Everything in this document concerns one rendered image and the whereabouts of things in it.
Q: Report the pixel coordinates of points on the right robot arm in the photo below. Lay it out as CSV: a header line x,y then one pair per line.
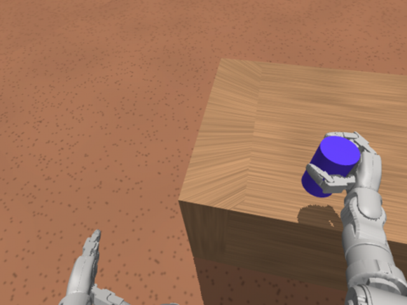
x,y
372,276

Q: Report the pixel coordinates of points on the left robot arm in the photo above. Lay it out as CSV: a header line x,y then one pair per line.
x,y
76,299

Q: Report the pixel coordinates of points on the left robot hand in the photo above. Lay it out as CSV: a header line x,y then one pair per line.
x,y
83,274

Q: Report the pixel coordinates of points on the right robot hand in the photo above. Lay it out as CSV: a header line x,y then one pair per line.
x,y
366,173

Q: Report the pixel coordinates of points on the can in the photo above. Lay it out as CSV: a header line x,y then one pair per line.
x,y
335,155

